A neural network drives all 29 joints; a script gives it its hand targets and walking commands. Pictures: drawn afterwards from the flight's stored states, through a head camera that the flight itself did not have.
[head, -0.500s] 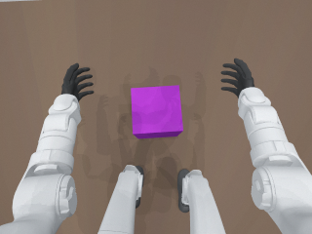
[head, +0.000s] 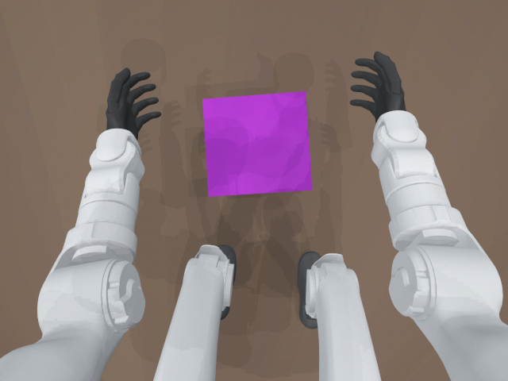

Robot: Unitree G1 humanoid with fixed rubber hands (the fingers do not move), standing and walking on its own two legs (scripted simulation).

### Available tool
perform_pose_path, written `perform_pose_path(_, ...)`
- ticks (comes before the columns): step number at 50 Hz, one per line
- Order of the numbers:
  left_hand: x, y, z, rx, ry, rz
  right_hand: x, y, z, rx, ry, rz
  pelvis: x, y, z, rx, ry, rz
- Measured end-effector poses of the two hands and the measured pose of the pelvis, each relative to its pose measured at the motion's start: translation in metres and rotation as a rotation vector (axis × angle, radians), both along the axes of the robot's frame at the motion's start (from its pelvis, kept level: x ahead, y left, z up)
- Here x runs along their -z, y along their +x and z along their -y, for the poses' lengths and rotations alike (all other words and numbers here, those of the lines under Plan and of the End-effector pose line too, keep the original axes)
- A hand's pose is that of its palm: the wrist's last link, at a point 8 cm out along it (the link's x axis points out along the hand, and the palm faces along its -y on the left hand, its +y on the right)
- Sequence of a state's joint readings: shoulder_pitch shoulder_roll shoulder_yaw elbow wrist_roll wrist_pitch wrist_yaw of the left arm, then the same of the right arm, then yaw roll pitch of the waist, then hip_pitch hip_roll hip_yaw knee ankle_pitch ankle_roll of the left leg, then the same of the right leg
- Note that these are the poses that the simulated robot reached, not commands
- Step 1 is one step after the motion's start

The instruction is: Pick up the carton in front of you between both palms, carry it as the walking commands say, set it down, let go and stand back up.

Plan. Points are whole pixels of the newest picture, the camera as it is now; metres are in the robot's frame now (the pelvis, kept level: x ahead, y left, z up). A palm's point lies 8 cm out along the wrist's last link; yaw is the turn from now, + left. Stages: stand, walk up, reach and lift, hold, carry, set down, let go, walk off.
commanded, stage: reach and lift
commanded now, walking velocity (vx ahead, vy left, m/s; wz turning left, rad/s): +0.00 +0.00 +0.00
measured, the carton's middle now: (258, 152) +0.46 +0.04 -0.44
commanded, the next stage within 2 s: none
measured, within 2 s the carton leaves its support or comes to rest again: leaves its support in 1.40 s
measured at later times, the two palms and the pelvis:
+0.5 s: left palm (171, 150) +0.45 +0.22 -0.35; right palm (347, 139) +0.49 -0.15 -0.35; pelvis -0.06 +0.00 -0.18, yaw +0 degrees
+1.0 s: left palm (180, 150) +0.45 +0.21 -0.37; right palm (336, 141) +0.48 -0.14 -0.38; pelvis -0.05 +0.00 -0.20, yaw +0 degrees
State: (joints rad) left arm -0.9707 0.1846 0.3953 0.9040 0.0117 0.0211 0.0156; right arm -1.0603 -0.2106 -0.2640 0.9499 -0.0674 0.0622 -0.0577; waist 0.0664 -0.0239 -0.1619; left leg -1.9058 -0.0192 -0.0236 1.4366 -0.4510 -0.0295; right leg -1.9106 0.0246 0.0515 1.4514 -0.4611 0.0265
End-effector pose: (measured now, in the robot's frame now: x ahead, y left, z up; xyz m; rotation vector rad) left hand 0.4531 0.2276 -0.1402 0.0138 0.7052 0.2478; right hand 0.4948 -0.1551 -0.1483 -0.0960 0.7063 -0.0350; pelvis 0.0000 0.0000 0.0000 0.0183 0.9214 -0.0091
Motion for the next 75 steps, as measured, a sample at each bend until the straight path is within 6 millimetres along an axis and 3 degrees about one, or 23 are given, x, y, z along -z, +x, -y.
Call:
perform_pose_path(7,0.081,-0.01,-0.003,-0.003,0.009,-0.005,0.083,-0.011,0.003,-0.008,-0.008,0.009,0.065,-0.013,0.003,-0.005,0.002,0.003)
perform_pose_path(15,0.14,-0.01,-0.003,-0.009,-0.004,0.014,0.137,-0.009,0.001,-0.003,-0.002,0.027,0.129,-0.039,0.004,-0.007,0.0,0.1)
perform_pose_path(22,0.187,-0.008,0.004,-0.005,-0.014,-0.026,0.179,-0.007,-0.004,0.004,-0.001,-0.011,0.165,-0.054,0.003,-0.008,-0.002,0.172)
perform_pose_path(30,0.235,-0.006,0.008,0.01,-0.001,-0.059,0.229,-0.009,-0.005,0.011,0.01,-0.031,0.191,-0.056,-0.002,-0.006,-0.007,0.241)
perform_pose_path(34,0.241,0.001,0.012,0.019,-0.007,-0.046,0.237,-0.01,-0.004,0.013,0.004,-0.022,0.197,-0.051,-0.003,-0.01,-0.009,0.257)
perform_pose_path(39,0.236,0.007,0.015,0.022,-0.015,-0.019,0.232,-0.007,-0.008,0.003,0.005,0.001,0.201,-0.047,-0.003,-0.011,-0.011,0.252)
perform_pose_path(49,0.235,-0.003,0.018,0.027,-0.017,-0.036,0.227,-0.01,-0.018,-0.008,0.015,-0.017,0.197,-0.048,-0.001,-0.015,-0.008,0.234)
perform_pose_path(55,0.234,0.003,0.038,0.05,-0.031,-0.03,0.228,-0.011,-0.04,-0.039,0.044,-0.012,0.194,-0.053,0.0,-0.013,-0.007,0.237)
perform_pose_path(68,0.231,0.009,0.041,0.017,-0.03,-0.068,0.224,-0.006,-0.041,0.0,0.021,-0.05,0.201,-0.053,0.002,-0.007,0.002,0.267)
perform_pose_path(72,0.224,0.007,0.044,0.017,-0.039,-0.058,0.217,-0.009,-0.039,0.011,0.028,-0.041,0.205,-0.05,0.002,-0.006,-0.001,0.27)
perform_pose_path(75,0.209,0.004,0.045,0.016,-0.044,-0.032,0.202,-0.013,-0.037,0.021,0.037,-0.017,0.204,-0.049,0.002,-0.006,-0.004,0.27)
